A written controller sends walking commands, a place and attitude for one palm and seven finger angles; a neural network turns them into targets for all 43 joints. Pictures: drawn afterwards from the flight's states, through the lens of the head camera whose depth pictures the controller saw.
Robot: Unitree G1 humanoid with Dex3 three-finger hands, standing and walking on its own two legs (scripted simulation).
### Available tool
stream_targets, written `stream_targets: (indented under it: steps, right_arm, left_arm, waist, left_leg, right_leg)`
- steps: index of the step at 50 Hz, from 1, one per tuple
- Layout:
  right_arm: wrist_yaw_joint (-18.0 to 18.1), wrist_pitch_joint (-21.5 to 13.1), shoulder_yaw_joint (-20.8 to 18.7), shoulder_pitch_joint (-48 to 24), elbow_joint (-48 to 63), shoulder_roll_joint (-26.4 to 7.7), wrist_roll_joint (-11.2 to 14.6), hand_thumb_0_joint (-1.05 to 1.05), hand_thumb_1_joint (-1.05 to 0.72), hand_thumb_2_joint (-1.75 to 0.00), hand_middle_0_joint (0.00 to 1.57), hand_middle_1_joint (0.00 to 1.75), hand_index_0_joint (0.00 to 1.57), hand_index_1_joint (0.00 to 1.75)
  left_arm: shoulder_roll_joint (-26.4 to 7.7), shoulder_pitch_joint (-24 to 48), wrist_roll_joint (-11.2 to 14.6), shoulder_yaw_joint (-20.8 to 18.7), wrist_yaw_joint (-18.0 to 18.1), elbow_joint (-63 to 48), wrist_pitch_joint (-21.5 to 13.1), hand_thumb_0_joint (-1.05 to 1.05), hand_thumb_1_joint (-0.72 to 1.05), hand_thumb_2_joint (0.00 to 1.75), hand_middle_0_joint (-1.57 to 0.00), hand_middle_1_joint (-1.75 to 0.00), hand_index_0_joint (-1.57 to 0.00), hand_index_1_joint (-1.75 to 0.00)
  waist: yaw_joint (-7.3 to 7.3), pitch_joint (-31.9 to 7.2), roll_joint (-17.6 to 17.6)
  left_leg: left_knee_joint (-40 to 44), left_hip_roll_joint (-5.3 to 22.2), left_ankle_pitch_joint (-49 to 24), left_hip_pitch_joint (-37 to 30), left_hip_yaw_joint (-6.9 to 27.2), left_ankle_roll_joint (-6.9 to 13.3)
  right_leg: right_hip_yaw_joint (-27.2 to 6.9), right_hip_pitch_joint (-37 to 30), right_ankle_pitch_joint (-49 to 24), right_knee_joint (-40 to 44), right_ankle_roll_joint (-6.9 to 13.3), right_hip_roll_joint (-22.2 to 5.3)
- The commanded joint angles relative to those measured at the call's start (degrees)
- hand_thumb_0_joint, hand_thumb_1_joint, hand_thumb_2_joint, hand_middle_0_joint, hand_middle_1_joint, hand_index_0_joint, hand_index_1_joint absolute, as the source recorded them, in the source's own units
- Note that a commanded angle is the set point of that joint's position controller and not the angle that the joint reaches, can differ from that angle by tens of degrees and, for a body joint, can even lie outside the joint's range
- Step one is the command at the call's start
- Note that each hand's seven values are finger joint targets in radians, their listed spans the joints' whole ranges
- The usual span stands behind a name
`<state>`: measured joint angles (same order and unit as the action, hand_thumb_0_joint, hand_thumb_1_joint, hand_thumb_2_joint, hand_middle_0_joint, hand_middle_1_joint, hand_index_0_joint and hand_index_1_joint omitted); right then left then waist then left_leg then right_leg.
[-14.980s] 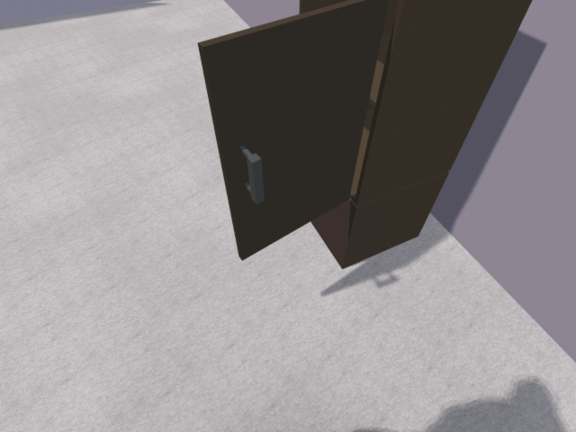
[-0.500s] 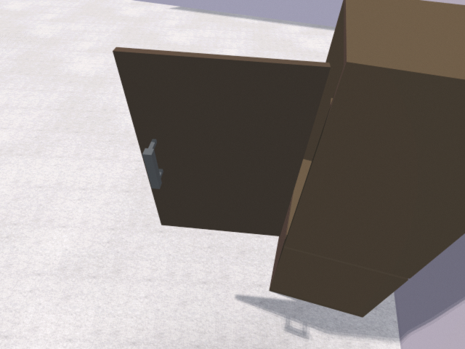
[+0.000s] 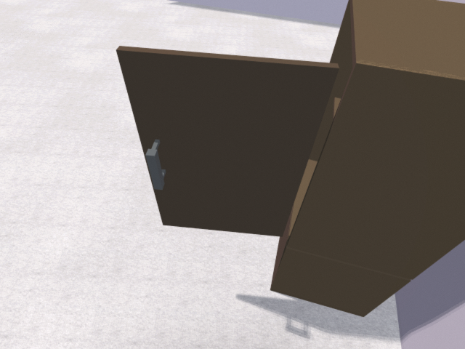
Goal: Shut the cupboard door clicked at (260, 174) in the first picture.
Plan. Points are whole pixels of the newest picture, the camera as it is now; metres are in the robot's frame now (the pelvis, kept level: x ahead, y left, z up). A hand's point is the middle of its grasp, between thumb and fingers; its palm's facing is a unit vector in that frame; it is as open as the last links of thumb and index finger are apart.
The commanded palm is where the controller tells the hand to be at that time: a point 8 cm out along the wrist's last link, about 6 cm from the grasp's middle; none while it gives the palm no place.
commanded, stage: shuffle to correct the standing spot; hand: left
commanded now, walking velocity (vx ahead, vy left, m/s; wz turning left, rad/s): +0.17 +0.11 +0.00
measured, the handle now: (157, 164) +0.52 +0.22 -0.03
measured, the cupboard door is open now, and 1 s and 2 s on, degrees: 100 100 100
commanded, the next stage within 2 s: come to a stop and stand still in 0.18 s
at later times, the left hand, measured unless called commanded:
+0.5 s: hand out of the picture +0.05 +0.20 -0.19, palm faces +0.07 -0.99 -0.15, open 7.4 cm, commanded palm none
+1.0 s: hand out of the picture +0.12 +0.18 -0.18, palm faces +0.07 -0.98 -0.18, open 7.2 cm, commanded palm none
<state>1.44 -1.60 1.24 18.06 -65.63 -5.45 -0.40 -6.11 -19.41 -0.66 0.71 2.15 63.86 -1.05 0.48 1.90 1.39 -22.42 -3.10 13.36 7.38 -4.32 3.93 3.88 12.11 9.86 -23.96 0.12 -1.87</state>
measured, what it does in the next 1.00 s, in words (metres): steps on the spot: right foot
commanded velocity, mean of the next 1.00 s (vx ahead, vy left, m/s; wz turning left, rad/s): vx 0.00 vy -0.01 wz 0.00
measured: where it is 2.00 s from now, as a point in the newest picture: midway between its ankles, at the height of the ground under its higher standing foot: outside the picture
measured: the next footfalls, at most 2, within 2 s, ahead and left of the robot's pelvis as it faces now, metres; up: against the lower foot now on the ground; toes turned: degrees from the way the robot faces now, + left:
right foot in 0.82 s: +0.11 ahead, -0.12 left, +0.00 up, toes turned +0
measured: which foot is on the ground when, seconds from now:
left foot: down 0.00-1.00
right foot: down 0.00-0.32, up 0.34-0.80, down 0.82-1.00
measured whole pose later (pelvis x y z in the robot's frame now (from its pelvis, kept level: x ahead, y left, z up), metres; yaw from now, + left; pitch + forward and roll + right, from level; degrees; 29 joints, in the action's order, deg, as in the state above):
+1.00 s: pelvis +0.06 +0.00 -0.01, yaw +2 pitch -2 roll +0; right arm 2.6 -1.1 -1.2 14.6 -63.4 -7.2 -0.9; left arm -9.1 -10.7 -0.2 -1.5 2.6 59.3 0.1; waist -0.7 3.7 1.6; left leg -27.0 -3.3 20.3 5.1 -2.9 4.1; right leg 1.7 12.9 15.7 -30.4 -0.1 -0.7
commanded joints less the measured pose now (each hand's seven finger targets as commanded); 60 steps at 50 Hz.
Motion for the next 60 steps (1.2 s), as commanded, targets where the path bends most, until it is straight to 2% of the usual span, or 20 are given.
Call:
stream_targets:
  steps: [1,5,10,13,15,16,17,19,21,25,30,34,38,40,42,43,44,46,49,60]
  right_arm:
    - [0.4,0.1,-1.1,5.3,1.0,-5.3,-0.1,0.0,-0.9,-0.9,0.2,0.3,0.2,0.3]
    - [0.0,1.0,-1.4,5.9,1.7,-5.5,-0.7,0.0,-0.9,-0.9,0.2,0.3,0.2,0.3]
    - [-0.2,1.1,-1.4,7.5,3.1,-4.2,-0.9,0.0,-0.9,-0.9,0.2,0.3,0.2,0.3]
    - [-0.2,0.5,-1.4,9.4,2.9,-3.7,-0.9,0.0,-0.9,-0.9,0.2,0.3,0.2,0.3]
    - [0.2,-0.3,-1.7,13.3,1.6,-6.2,-0.9,0.0,-0.9,-0.9,0.2,0.3,0.2,0.3]
    - [0.8,-0.4,-1.9,15.2,1.1,-6.9,-0.9,0.0,-0.9,-0.9,0.2,0.3,0.2,0.3]
    - [1.4,-0.6,-1.2,15.8,0.6,-6.3,-1.0,0.0,-0.9,-0.9,0.2,0.3,0.2,0.3]
    - [2.6,-1.3,-0.2,15.2,0.6,-5.2,-0.8,0.0,-0.9,-0.9,0.2,0.3,0.2,0.3]
    - [2.9,-1.3,-0.5,12.8,0.9,-6.3,-0.5,0.0,-0.9,-0.9,0.2,0.3,0.2,0.3]
    - [3.1,-0.6,-1.7,10.1,1.3,-6.9,0.0,0.0,-0.9,-0.9,0.2,0.3,0.2,0.3]
    - [3.2,0.2,-2.6,8.0,2.0,-5.6,-0.6,0.0,-0.9,-0.9,0.2,0.3,0.2,0.3]
    - [2.7,0.4,-3.3,6.7,2.5,-6.1,-1.0,0.0,-0.9,-0.9,0.2,0.3,0.2,0.3]
    - [2.1,0.5,-4.0,6.2,2.9,-7.4,-0.6,0.0,-0.9,-0.9,0.2,0.3,0.2,0.3]
    - [1.7,0.3,-4.0,5.5,3.8,-7.0,0.1,0.0,-0.9,-0.9,0.2,0.3,0.2,0.3]
    - [1.3,0.6,-3.8,5.1,4.6,-4.2,0.5,0.0,-0.9,-0.9,0.2,0.3,0.2,0.3]
    - [1.4,1.1,-3.5,4.7,4.4,-3.0,0.5,0.0,-0.9,-0.9,0.2,0.3,0.2,0.3]
    - [1.2,1.3,-3.3,4.9,3.7,-2.6,0.3,0.0,-0.9,-0.9,0.2,0.3,0.2,0.3]
    - [1.1,0.7,-3.1,3.5,2.9,-4.1,-0.5,0.0,-0.9,-0.9,0.2,0.3,0.2,0.3]
    - [1.4,-0.2,-2.7,2.1,2.5,-6.1,-0.5,0.0,-0.9,-0.9,0.2,0.3,0.2,0.3]
    - [0.7,0.2,-1.5,1.5,1.1,-6.7,-0.2,0.0,-0.9,-0.9,0.2,0.3,0.2,0.3]
  left_arm:
    - [-4.2,-5.6,-0.2,-1.0,0.3,-1.1,-0.5,0.0,0.9,0.9,-0.2,-0.3,-0.2,-0.3]
    - [-5.4,-6.6,-0.6,-2.2,0.1,-2.0,-0.1,0.0,0.9,0.9,-0.2,-0.3,-0.2,-0.3]
    - [-7.7,-7.8,-0.3,-3.9,0.3,-3.0,-0.1,0.0,0.9,0.9,-0.2,-0.3,-0.2,-0.3]
    - [-7.0,-5.8,-0.4,-4.3,0.2,-4.1,0.1,0.0,0.9,0.9,-0.2,-0.3,-0.2,-0.3]
    - [-3.8,-3.9,-0.6,-3.4,-0.1,-4.9,0.4,0.0,0.9,0.9,-0.2,-0.3,-0.2,-0.3]
    - [-2.2,-1.6,-0.9,-2.8,-0.1,-6.0,0.4,0.0,0.9,0.9,-0.2,-0.3,-0.2,-0.3]
    - [-2.5,-0.2,-0.9,-2.4,0.2,-6.3,0.4,0.0,0.9,0.9,-0.2,-0.3,-0.2,-0.3]
    - [-2.5,-1.1,0.0,-2.4,0.7,-5.0,0.4,0.0,0.9,0.9,-0.2,-0.3,-0.2,-0.3]
    - [-2.8,-1.4,0.3,-2.5,0.8,-4.5,0.8,0.0,0.9,0.9,-0.2,-0.3,-0.2,-0.3]
    - [-3.3,-0.2,0.4,-3.2,1.0,-4.5,2.3,0.0,0.9,0.9,-0.2,-0.3,-0.2,-0.3]
    - [-4.4,4.4,0.3,-4.2,1.0,-6.7,3.0,0.0,0.9,0.9,-0.2,-0.3,-0.2,-0.3]
    - [-4.3,7.5,0.1,-3.9,0.7,-8.7,2.6,0.0,0.9,0.9,-0.2,-0.3,-0.2,-0.3]
    - [-5.3,4.7,-0.1,-3.8,0.7,-8.4,1.4,0.0,0.9,0.9,-0.2,-0.3,-0.2,-0.3]
    - [-7.1,0.2,-0.1,-4.0,0.9,-6.7,0.4,0.0,0.9,0.9,-0.2,-0.3,-0.2,-0.3]
    - [-10.0,-0.2,0.1,-3.7,1.0,-5.6,-0.1,0.0,0.9,0.9,-0.2,-0.3,-0.2,-0.3]
    - [-9.7,2.1,0.2,-3.3,0.8,-6.2,0.2,0.0,0.9,0.9,-0.2,-0.3,-0.2,-0.3]
    - [-8.8,4.9,0.1,-3.1,0.8,-6.9,0.3,0.0,0.9,0.9,-0.2,-0.3,-0.2,-0.3]
    - [-6.1,6.2,0.5,-2.5,0.3,-7.4,0.4,0.0,0.9,0.9,-0.2,-0.3,-0.2,-0.3]
    - [-6.0,4.3,0.4,-2.2,0.6,-6.1,0.4,0.0,0.9,0.9,-0.2,-0.3,-0.2,-0.3]
    - [-6.6,1.1,0.3,-1.2,0.0,-3.2,-0.1,0.0,0.9,0.9,-0.2,-0.3,-0.2,-0.3]
  waist:
    - [0.23,4.2,-1.1]
    - [0.67,7.2,1.5]
    - [0.54,6.3,5.6]
    - [-0.6,7.1,1.2]
    - [-2.09,6.6,-10.2]
    - [-2.66,7.8,-14.6]
    - [-2.86,7.8,-13.0]
    - [-1.67,3.9,-6.5]
    - [-0.56,2.7,-3.9]
    - [-0.3,1.0,-6.4]
    - [-0.8,3.3,-6.3]
    - [-1.3,2.2,-7.4]
    - [-0.07,-1.8,-6.5]
    - [1.2,-5.6,-2.7]
    - [-0.35,-5.1,4.6]
    - [-1.19,-2.8,5.1]
    - [-2.3,-1.8,7.3]
    - [-1.4,1.7,0.1]
    - [-0.32,-0.5,-4.4]
    - [-0.22,4.1,-0.4]
  left_leg:
    - [7.0,7.7,5.3,7.6,7.6,-1.5]
    - [3.9,5.6,13.5,12.0,6.5,-1.1]
    - [-5.0,2.8,8.7,12.9,2.4,-1.8]
    - [-1.2,3.5,7.2,8.3,3.7,-1.3]
    - [6.5,11.0,4.1,2.7,14.0,0.4]
    - [10.4,16.4,-6.4,-1.0,20.9,1.7]
    - [9.2,18.2,-25.0,-5.9,22.5,2.3]
    - [2.7,18.7,-59.7,-10.3,17.3,1.8]
    - [0.7,17.6,-70.7,-10.8,13.3,0.5]
    - [1.6,15.9,-63.4,-9.0,10.9,-1.5]
    - [1.4,16.6,-55.1,-5.9,12.0,1.5]
    - [-0.2,16.3,-55.3,-7.7,12.2,3.8]
    - [-5.5,14.0,-56.2,-10.2,10.6,1.6]
    - [-10.6,10.2,-42.2,-3.4,8.8,-1.4]
    - [-12.9,3.3,-0.9,8.2,5.0,-4.1]
    - [-9.3,3.5,8.5,6.9,5.4,-4.1]
    - [-3.6,4.8,4.0,3.5,5.6,-3.6]
    - [1.4,8.1,-12.1,0.6,8.4,-2.5]
    - [1.4,9.9,-29.5,-1.2,9.2,-1.9]
    - [6.8,8.4,-3.3,1.6,7.9,-1.8]
  right_leg:
    - [-6.0,-2.4,3.8,4.0,2.5,-4.9]
    - [-9.2,0.5,18.2,5.8,3.9,-6.5]
    - [-15.6,1.1,25.0,9.3,7.6,-12.2]
    - [-11.4,5.7,20.3,4.4,7.3,-10.1]
    - [-1.8,10.7,12.0,-9.7,4.2,-2.4]
    - [1.8,15.9,13.3,-16.5,2.2,0.3]
    - [-0.4,20.3,17.8,-21.8,1.7,-0.2]
    - [-3.6,18.2,18.3,-23.5,1.0,-2.1]
    - [-2.5,14.3,14.8,-20.3,0.7,-1.8]
    - [-2.5,11.1,9.7,-22.4,0.4,-0.1]
    - [-4.4,14.1,10.6,-27.9,0.2,0.5]
    - [-3.5,12.0,11.7,-21.0,0.3,0.3]
    - [-1.3,3.9,3.7,-5.4,0.7,0.8]
    - [-5.4,-7.8,-17.5,-0.7,2.2,-2.6]
    - [-15.0,-13.0,-42.7,-4.2,10.4,-15.7]
    - [-14.7,-8.7,-38.8,-3.5,11.7,-16.2]
    - [-13.3,-4.2,-31.4,-3.7,10.0,-13.1]
    - [-8.3,0.8,-15.3,-3.4,4.4,-5.3]
    - [-7.1,-3.9,-14.6,-4.1,2.4,-3.6]
    - [-8.9,-2.5,-4.8,4.3,2.5,-4.3]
